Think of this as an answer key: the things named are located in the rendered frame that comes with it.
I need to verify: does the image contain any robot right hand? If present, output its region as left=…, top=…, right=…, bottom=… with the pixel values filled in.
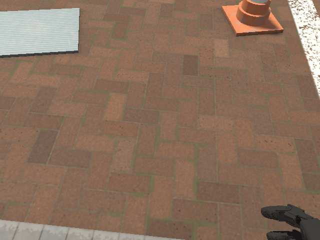
left=261, top=204, right=320, bottom=240

